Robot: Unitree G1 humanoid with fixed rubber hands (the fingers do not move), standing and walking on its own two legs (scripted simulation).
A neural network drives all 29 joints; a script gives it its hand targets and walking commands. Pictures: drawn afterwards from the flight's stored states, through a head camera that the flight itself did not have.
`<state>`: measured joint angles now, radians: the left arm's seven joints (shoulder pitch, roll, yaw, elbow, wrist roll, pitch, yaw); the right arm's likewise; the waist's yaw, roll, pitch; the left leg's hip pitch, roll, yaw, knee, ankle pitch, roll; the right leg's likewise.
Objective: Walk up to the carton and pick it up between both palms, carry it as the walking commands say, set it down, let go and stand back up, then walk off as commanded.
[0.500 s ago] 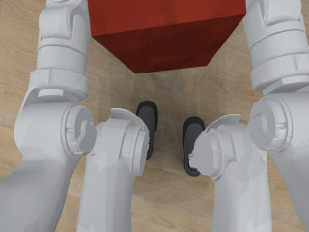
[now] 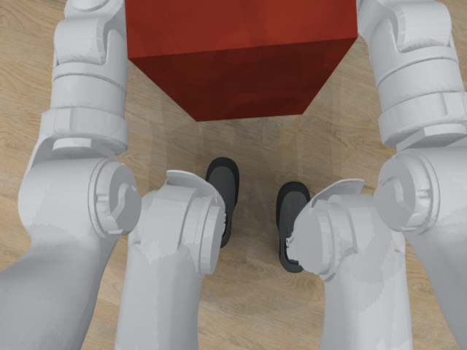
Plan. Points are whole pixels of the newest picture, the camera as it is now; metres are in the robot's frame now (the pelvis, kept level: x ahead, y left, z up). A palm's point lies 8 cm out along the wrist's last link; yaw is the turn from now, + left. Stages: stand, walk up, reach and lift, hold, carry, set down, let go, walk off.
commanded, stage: set down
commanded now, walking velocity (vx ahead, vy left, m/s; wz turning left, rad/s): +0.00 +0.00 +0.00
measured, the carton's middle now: (240, 4) +0.55 +0.05 -0.22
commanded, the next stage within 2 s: none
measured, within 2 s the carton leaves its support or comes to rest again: rests again in 1.42 s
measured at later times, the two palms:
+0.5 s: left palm out of the picture +0.56 +0.20 -0.14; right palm out of the picture +0.58 -0.10 -0.16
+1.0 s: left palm out of the picture +0.56 +0.20 -0.14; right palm out of the picture +0.58 -0.10 -0.16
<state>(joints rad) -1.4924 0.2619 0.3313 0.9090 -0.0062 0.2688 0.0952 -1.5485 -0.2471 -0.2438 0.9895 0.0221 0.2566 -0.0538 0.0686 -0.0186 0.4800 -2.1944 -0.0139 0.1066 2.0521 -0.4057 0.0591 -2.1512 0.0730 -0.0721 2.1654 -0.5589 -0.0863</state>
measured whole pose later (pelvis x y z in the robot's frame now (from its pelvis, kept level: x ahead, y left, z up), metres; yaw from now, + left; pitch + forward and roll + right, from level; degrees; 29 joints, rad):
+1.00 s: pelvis +0.01 +0.00 -0.01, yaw +0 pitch +32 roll +3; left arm -1.51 0.26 0.45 0.91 0.10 0.24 -0.03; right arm -1.56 -0.25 -0.30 1.00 0.02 0.21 0.01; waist 0.07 -0.02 0.48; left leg -2.22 -0.01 0.11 2.08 -0.42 0.06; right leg -2.18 0.08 -0.07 2.19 -0.57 -0.09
